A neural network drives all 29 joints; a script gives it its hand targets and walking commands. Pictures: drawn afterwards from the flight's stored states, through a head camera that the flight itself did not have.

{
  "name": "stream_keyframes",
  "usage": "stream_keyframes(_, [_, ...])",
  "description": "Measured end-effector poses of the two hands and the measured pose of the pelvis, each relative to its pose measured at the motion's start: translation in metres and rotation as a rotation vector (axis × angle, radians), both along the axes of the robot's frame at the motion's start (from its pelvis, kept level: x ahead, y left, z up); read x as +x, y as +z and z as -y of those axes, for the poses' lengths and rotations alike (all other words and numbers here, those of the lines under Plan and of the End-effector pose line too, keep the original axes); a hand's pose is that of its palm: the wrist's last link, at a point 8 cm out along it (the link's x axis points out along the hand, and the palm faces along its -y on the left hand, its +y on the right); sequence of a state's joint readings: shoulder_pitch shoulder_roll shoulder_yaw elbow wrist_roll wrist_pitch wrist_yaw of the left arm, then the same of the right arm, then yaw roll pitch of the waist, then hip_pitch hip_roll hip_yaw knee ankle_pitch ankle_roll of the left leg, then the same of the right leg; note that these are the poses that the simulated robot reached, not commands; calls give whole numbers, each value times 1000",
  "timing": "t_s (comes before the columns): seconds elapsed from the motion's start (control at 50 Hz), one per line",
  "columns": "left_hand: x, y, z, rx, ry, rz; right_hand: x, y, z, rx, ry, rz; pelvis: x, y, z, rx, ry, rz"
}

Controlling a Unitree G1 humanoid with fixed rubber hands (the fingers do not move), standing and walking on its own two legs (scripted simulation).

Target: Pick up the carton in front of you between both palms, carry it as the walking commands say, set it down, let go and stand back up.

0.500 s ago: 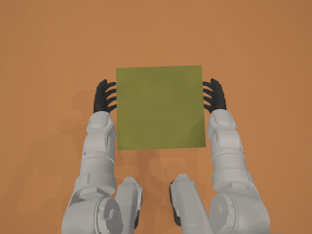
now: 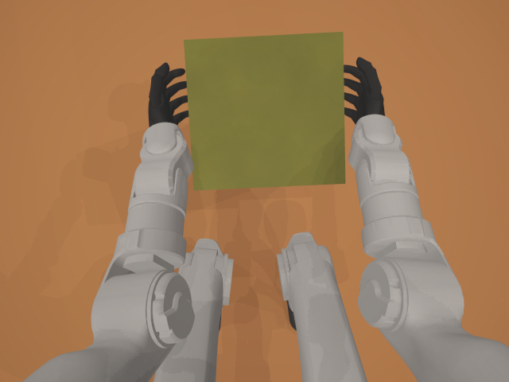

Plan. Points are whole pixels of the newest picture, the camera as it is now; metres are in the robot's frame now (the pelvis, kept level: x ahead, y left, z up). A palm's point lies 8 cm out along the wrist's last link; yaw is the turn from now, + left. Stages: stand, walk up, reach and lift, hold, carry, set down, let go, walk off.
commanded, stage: set down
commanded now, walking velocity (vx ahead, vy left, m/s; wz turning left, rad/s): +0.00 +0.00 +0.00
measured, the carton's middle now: (264, 123) +0.50 -0.04 -0.20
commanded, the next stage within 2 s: none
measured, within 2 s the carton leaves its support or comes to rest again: rests again in 1.16 s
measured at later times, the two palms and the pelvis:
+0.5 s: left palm (189, 134) +0.50 +0.10 -0.25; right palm (342, 125) +0.50 -0.19 -0.25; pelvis -0.01 +0.00 -0.10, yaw +2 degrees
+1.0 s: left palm (189, 131) +0.51 +0.10 -0.25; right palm (344, 123) +0.51 -0.20 -0.26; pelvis -0.01 +0.00 -0.11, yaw +1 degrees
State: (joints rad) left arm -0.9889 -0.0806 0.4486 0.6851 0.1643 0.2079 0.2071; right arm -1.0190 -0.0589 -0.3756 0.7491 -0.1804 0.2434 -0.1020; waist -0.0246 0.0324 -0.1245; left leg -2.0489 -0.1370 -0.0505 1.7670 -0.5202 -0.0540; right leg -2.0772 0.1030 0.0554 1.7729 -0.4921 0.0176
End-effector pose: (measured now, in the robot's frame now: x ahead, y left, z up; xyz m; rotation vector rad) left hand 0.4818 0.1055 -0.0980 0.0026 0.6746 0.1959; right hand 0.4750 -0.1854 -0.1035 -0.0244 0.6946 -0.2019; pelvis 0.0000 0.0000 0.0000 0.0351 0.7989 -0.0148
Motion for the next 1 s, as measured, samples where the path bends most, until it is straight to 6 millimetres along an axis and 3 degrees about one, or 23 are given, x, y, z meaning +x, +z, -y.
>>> stream_keyframes(0.48, [23, -144, 5, -14, -2, -50, 28, -145, 9, -17, 64, -62, -8, -94, 3, 10, 21, 70])
stream_keyframes(0.66, [25, -153, 3, -24, -10, -49, 33, -151, 8, -8, 64, -67, -2, -107, 2, -1, 21, 92])
stream_keyframes(1.0, [32, -157, 3, -36, -72, -53, 35, -156, 14, 2, 95, -89, -5, -112, -1, -4, 18, 125])
